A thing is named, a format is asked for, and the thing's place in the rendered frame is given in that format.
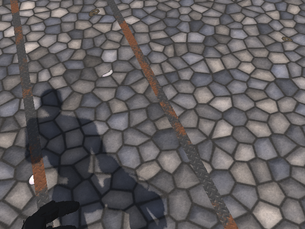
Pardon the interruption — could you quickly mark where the left robot hand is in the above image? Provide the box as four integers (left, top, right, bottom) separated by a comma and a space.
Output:
21, 200, 80, 229

